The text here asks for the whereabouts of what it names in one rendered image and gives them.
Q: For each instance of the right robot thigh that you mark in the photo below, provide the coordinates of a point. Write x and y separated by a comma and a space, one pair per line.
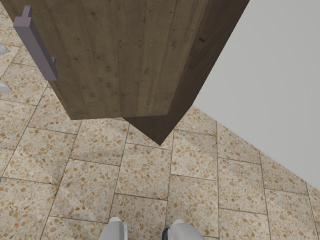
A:
184, 231

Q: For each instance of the robot left hand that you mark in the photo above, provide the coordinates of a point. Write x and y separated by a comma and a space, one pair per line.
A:
4, 87

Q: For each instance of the right robot shin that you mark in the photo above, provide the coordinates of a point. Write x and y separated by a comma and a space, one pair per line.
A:
178, 221

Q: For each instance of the handle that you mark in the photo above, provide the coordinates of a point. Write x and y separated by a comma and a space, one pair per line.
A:
30, 36

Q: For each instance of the cupboard door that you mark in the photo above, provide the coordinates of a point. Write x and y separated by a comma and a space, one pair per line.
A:
115, 58

